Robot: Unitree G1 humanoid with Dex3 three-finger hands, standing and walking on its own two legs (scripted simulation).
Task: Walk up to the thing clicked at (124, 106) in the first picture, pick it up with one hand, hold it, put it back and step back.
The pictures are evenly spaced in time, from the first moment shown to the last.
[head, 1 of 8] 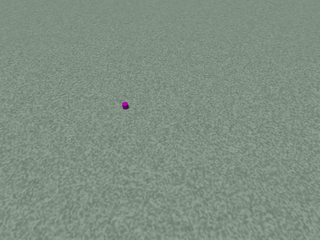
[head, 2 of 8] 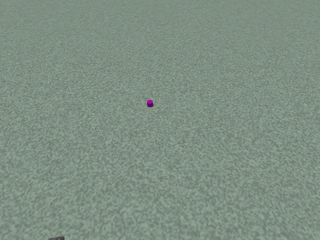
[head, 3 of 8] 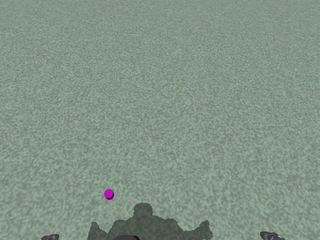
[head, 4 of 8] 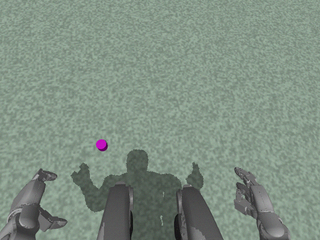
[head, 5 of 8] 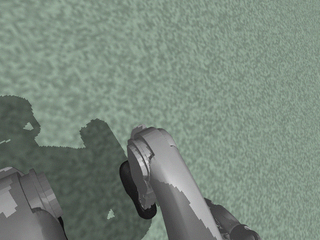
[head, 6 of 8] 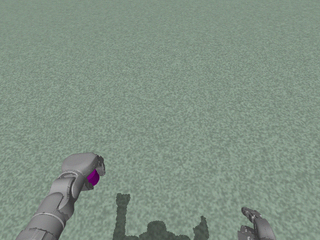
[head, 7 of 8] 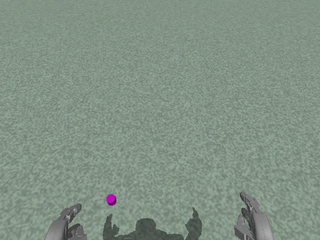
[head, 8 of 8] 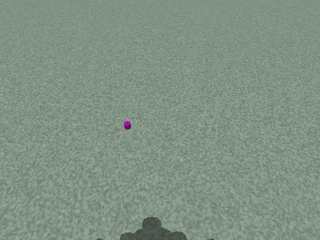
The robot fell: no
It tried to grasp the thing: yes
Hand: left
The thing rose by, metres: 0.69
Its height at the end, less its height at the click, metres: +0.00
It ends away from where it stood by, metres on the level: 0.01
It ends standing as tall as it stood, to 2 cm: yes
